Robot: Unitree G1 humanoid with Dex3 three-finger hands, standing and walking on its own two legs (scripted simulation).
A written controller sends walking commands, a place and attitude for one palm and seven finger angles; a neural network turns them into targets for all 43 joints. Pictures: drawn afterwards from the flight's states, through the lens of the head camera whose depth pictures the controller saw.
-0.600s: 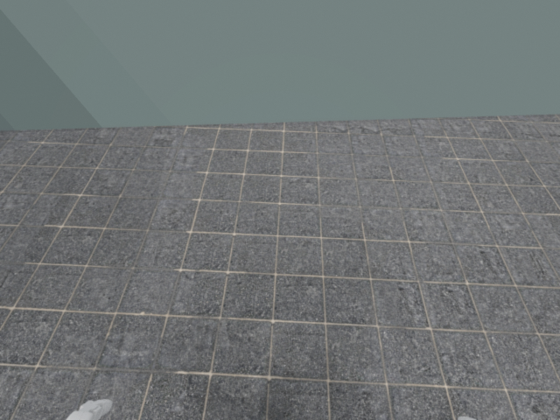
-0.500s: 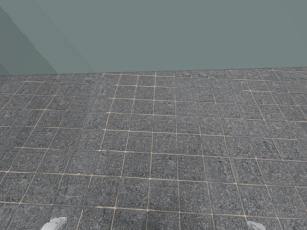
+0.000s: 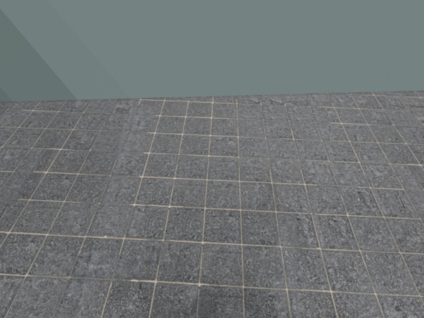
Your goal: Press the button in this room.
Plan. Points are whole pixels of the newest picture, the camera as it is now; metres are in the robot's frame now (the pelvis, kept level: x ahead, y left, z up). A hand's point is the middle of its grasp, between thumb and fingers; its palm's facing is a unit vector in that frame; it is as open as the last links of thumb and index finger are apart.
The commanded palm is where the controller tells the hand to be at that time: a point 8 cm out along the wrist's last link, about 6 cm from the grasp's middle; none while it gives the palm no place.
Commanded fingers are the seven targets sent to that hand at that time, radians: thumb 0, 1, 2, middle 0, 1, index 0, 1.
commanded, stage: stand and wait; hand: left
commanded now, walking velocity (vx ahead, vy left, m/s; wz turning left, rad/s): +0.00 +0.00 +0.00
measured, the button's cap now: out of the picture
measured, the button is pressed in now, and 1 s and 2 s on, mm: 0 0 0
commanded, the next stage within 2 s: turn or walk to find it in 0.30 s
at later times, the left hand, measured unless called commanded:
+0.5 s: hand out of the picture +0.07 +0.24 -0.16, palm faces +0.01 -0.94 -0.33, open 7.4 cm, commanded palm none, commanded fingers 0.00 0.90 0.90 -0.20 -0.30 -0.20 -0.30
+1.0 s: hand out of the picture +0.00 +0.20 -0.17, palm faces +0.25 -0.93 -0.28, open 7.4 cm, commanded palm none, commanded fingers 0.00 0.90 0.90 -0.20 -0.30 -0.20 -0.30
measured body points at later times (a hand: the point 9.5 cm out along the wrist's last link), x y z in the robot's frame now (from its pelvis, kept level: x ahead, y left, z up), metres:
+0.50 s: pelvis -0.02 +0.00 +0.00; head -0.01 +0.00 +0.45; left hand +0.07 +0.29 -0.13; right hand +0.06 -0.29 -0.14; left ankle -0.01 +0.12 -0.74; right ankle +0.00 -0.12 -0.74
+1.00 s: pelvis -0.05 -0.02 -0.02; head -0.01 -0.03 +0.43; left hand -0.02 +0.25 -0.15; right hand +0.05 -0.25 -0.17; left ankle -0.01 +0.12 -0.74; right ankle -0.03 -0.14 -0.75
